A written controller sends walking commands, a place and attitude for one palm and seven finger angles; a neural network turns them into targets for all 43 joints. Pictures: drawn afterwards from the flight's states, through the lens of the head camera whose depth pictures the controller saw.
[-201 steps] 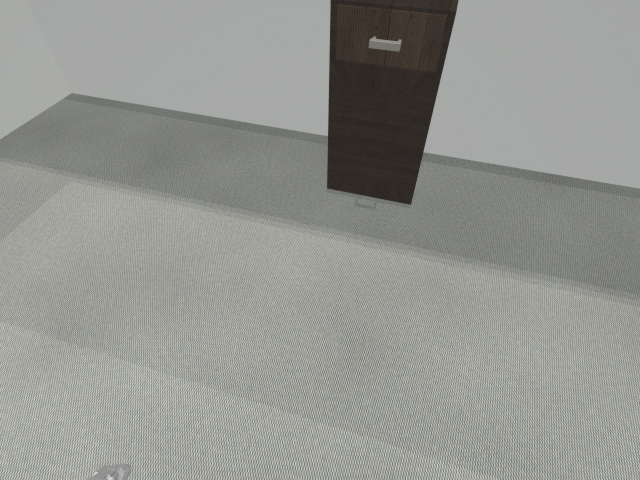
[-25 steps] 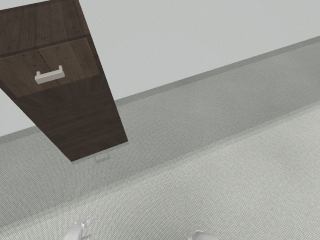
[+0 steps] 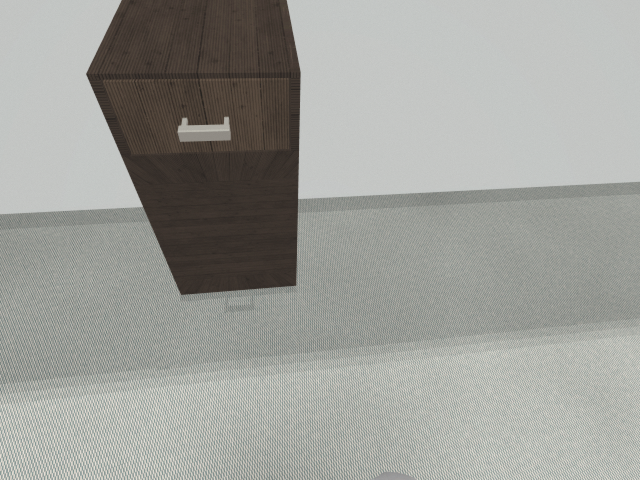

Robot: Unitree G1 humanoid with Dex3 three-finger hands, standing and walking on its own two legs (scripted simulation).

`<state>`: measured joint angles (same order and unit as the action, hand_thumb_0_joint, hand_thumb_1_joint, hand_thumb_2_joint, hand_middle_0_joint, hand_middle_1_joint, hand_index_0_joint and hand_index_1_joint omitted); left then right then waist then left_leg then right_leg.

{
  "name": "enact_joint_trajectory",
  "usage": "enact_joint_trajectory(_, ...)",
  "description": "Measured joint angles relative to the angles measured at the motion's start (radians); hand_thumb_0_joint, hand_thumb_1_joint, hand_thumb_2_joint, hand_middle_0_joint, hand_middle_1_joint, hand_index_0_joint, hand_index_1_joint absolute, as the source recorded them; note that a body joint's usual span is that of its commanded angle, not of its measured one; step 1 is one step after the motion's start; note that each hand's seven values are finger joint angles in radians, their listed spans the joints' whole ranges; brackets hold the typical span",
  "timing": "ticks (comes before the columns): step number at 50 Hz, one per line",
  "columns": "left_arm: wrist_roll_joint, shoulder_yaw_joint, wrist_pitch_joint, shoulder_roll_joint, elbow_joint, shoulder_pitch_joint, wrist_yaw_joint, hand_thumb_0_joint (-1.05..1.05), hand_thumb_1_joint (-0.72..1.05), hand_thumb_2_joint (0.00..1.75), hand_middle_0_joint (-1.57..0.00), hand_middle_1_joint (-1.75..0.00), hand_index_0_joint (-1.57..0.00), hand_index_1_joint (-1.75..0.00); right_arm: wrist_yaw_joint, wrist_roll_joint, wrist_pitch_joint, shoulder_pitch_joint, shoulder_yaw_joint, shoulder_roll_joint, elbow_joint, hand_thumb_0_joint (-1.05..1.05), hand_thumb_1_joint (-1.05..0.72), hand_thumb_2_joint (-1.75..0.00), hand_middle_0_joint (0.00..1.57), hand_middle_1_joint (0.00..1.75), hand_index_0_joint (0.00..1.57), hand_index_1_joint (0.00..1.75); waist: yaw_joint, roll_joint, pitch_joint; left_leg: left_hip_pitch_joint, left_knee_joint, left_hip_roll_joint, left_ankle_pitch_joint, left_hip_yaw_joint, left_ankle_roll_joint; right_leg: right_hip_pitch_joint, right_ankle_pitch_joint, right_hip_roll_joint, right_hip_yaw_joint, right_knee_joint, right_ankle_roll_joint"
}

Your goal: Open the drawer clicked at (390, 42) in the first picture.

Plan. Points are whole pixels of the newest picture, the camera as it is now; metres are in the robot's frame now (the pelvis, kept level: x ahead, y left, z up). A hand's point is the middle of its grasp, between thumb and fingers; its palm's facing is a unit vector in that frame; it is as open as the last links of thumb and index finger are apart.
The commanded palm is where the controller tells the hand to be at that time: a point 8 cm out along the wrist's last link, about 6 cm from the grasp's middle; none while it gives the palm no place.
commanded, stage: turn to face it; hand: left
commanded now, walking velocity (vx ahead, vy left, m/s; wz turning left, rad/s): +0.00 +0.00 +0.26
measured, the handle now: (205, 127) +0.78 +0.29 -0.04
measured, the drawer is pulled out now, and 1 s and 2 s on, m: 0.00 0.00 0.00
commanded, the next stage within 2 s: take the last steps up to it in 0.18 s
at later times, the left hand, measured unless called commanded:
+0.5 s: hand out of the picture -0.04 +0.13 -0.16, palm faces +0.22 -0.96 -0.19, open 7.3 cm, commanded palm none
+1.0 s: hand (178, 470) +0.16 +0.20 -0.17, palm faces +0.13 -0.97 -0.19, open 7.4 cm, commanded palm none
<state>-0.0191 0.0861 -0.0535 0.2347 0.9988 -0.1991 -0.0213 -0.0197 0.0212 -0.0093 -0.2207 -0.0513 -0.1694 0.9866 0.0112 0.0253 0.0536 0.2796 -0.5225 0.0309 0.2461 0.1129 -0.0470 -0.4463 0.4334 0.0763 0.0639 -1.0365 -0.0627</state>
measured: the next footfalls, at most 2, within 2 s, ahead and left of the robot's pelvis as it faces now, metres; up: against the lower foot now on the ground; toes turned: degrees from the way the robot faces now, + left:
right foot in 0.22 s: +0.03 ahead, -0.15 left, +0.00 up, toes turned +0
left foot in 0.64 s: +0.00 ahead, +0.11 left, +0.00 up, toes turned +17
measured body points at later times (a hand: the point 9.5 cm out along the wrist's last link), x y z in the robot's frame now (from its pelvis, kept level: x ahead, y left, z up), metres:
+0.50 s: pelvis -0.01 -0.04 +0.01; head +0.00 -0.05 +0.46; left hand -0.05 +0.18 -0.14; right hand +0.09 -0.28 -0.15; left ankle -0.05 +0.09 -0.69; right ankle -0.01 -0.15 -0.74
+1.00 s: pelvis +0.11 +0.01 +0.00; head +0.14 +0.01 +0.45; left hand +0.15 +0.25 -0.15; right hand +0.03 -0.21 -0.15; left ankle -0.03 +0.09 -0.74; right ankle +0.22 -0.11 -0.70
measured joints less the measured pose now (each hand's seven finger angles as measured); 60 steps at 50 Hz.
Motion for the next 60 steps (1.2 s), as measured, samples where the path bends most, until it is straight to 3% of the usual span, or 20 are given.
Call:
enact_joint_trajectory(7, 0.006, -0.015, -0.001, 0.005, 0.005, -0.020, -0.004, 0.00, 0.91, 0.90, -0.19, -0.30, -0.20, -0.30, 0.009, 0.000, -0.014, 0.029, -0.002, -0.026, 0.000, 0.01, -0.91, -0.90, 0.20, 0.30, 0.20, 0.30, 0.000, -0.039, 0.003, -0.012, 0.047, -0.008, -0.041, -0.043, 0.016, 0.096, 0.018, -0.016, -0.020, 0.222, -0.001)
enact_joint_trajectory(11, 0.006, -0.032, 0.024, -0.015, -0.009, -0.032, -0.004, 0.00, 0.91, 0.90, -0.19, -0.30, -0.20, -0.30, 0.017, -0.008, -0.029, 0.035, -0.009, -0.039, 0.004, 0.01, -0.91, -0.90, 0.20, 0.30, 0.20, 0.30, -0.005, -0.050, -0.008, 0.022, -0.002, -0.021, -0.030, -0.066, 0.039, 0.205, -0.117, -0.022, -0.008, 0.470, 0.008)
enact_joint_trajectory(15, -0.005, -0.054, 0.043, -0.062, -0.011, -0.049, -0.005, 0.00, 0.91, 0.90, -0.19, -0.30, -0.20, -0.30, 0.022, -0.012, -0.058, 0.040, -0.022, -0.059, 0.009, 0.01, -0.91, -0.90, 0.20, 0.30, 0.20, 0.30, -0.011, -0.079, -0.015, 0.111, -0.251, -0.032, 0.181, -0.108, 0.058, 0.211, -0.119, -0.021, 0.028, 0.470, 0.066)
enact_joint_trajectory(18, -0.007, -0.065, 0.051, -0.091, -0.005, -0.071, -0.002, 0.00, 0.91, 0.90, -0.19, -0.30, -0.20, -0.30, 0.027, -0.007, -0.062, 0.045, -0.026, -0.065, 0.018, 0.01, -0.91, -0.90, 0.20, 0.30, 0.20, 0.30, -0.014, -0.077, -0.018, 0.157, -0.448, -0.022, 0.164, -0.107, 0.072, 0.236, -0.138, -0.016, 0.046, 0.512, 0.072)
enact_joint_trajectory(21, -0.010, -0.066, 0.062, -0.104, 0.011, -0.095, -0.002, 0.00, 0.92, 0.90, -0.20, -0.30, -0.20, -0.30, 0.034, -0.002, -0.053, 0.035, -0.026, -0.061, 0.028, 0.01, -0.91, -0.90, 0.20, 0.30, 0.19, 0.30, -0.017, -0.068, -0.026, 0.149, -0.487, 0.007, 0.123, -0.091, 0.085, 0.260, -0.157, -0.014, 0.067, 0.557, 0.072)
enact_joint_trajectory(27, -0.017, -0.062, 0.086, -0.100, 0.054, -0.157, 0.013, 0.00, 0.92, 0.90, -0.20, -0.30, -0.21, -0.30, 0.040, -0.001, -0.037, 0.019, -0.017, -0.040, 0.053, 0.01, -0.91, -0.90, 0.19, 0.30, 0.19, 0.30, -0.050, -0.032, -0.035, 0.057, -0.272, 0.040, 0.162, -0.045, 0.076, 0.287, -0.172, -0.001, 0.095, 0.611, 0.061)
enact_joint_trajectory(31, -0.010, -0.053, 0.078, -0.090, 0.101, -0.203, 0.017, 0.00, 0.91, 0.90, -0.20, -0.30, -0.21, -0.30, 0.034, -0.005, -0.005, 0.015, -0.003, -0.023, 0.055, 0.01, -0.91, -0.90, 0.19, 0.30, 0.19, 0.30, -0.064, -0.016, -0.038, -0.049, -0.026, 0.037, 0.107, -0.008, 0.060, 0.283, -0.143, 0.007, 0.103, 0.577, 0.034)
enact_joint_trajectory(35, -0.009, -0.045, 0.036, -0.075, 0.149, -0.218, 0.021, 0.00, 0.91, 0.90, -0.20, -0.30, -0.20, -0.30, 0.015, 0.000, 0.037, -0.001, 0.006, 0.016, 0.056, 0.01, -0.92, -0.90, 0.20, 0.30, 0.20, 0.30, -0.048, 0.012, -0.030, -0.090, -0.007, 0.022, 0.090, 0.020, 0.028, 0.174, 0.022, 0.013, 0.051, 0.283, 0.047)
enact_joint_trajectory(37, -0.012, -0.040, 0.029, -0.070, 0.157, -0.202, 0.030, 0.00, 0.91, 0.90, -0.20, -0.30, -0.20, -0.30, 0.001, 0.000, 0.049, -0.032, 0.004, 0.018, 0.057, 0.00, -0.94, -0.90, 0.20, 0.30, 0.20, 0.30, -0.028, 0.008, -0.030, -0.128, 0.038, 0.017, 0.087, 0.023, 0.022, 0.095, 0.001, 0.007, 0.035, 0.118, 0.054)
enact_joint_trajectory(40, -0.013, -0.034, 0.038, -0.057, 0.140, -0.155, 0.039, 0.01, 0.91, 0.90, -0.19, -0.30, -0.20, -0.30, -0.006, -0.002, 0.060, -0.086, 0.012, 0.022, 0.084, 0.00, -0.94, -0.90, 0.20, 0.30, 0.20, 0.30, -0.014, 0.005, -0.023, -0.192, 0.129, 0.004, 0.060, 0.023, 0.021, 0.002, -0.090, 0.016, 0.023, 0.016, 0.048)
enact_joint_trajectory(45, -0.008, -0.028, 0.046, -0.042, 0.089, -0.049, 0.041, 0.00, 0.91, 0.90, -0.19, -0.30, -0.20, -0.30, -0.010, -0.004, 0.064, -0.172, 0.019, 0.040, 0.142, 0.00, -0.93, -0.90, 0.20, 0.30, 0.20, 0.30, -0.002, 0.000, -0.008, -0.276, 0.215, -0.009, 0.059, 0.027, 0.027, -0.083, -0.169, 0.034, 0.015, 0.073, 0.036)
enact_joint_trajectory(51, -0.002, -0.027, 0.052, -0.040, 0.041, 0.076, 0.044, 0.00, 0.91, 0.90, -0.19, -0.30, -0.20, -0.30, -0.007, 0.006, 0.058, -0.233, 0.016, 0.052, 0.184, 0.01, -0.92, -0.90, 0.20, 0.30, 0.20, 0.30, 0.043, -0.018, 0.019, -0.348, 0.202, 0.003, 0.139, 0.042, 0.062, -0.062, -0.194, 0.020, 0.038, 0.305, 0.062)
enact_joint_trajectory(54, -0.004, -0.030, 0.081, -0.042, 0.014, 0.112, 0.046, 0.00, 0.91, 0.90, -0.19, -0.30, -0.20, -0.30, -0.003, 0.002, 0.052, -0.258, 0.013, 0.051, 0.201, 0.01, -0.91, -0.90, 0.20, 0.30, 0.20, 0.30, 0.053, -0.038, 0.026, -0.346, 0.083, 0.037, 0.234, 0.043, 0.085, 0.021, -0.235, -0.015, 0.064, 0.435, 0.093)
enact_joint_trajectory(56, -0.004, -0.029, 0.113, -0.050, 0.004, 0.128, 0.040, 0.00, 0.91, 0.90, -0.19, -0.30, -0.20, -0.30, 0.003, -0.010, 0.038, -0.241, 0.013, 0.049, 0.211, 0.01, -0.91, -0.90, 0.20, 0.30, 0.20, 0.30, 0.049, -0.053, 0.041, -0.234, -0.219, 0.066, 0.285, 0.003, 0.063, 0.026, -0.224, -0.029, 0.079, 0.379, 0.111)
enact_joint_trajectory(58, 0.002, -0.034, 0.123, -0.061, -0.001, 0.121, 0.034, 0.00, 0.91, 0.90, -0.19, -0.30, -0.20, -0.30, 0.006, -0.016, 0.025, -0.208, 0.008, 0.043, 0.201, 0.01, -0.91, -0.90, 0.20, 0.30, 0.20, 0.30, 0.042, -0.053, 0.043, -0.088, -0.534, 0.054, 0.273, -0.053, 0.041, 0.058, -0.175, -0.035, 0.085, 0.372, 0.118)
enact_joint_trajectory(60, 0.002, -0.040, 0.121, -0.076, 0.008, 0.097, 0.024, 0.00, 0.91, 0.90, -0.19, -0.30, -0.20, -0.30, 0.007, -0.012, 0.020, -0.164, 0.001, 0.029, 0.177, 0.01, -0.91, -0.90, 0.20, 0.30, 0.20, 0.30, 0.036, -0.059, 0.034, 0.032, -0.675, 0.060, 0.202, -0.065, 0.034, 0.109, -0.173, -0.046, 0.089, 0.426, 0.112)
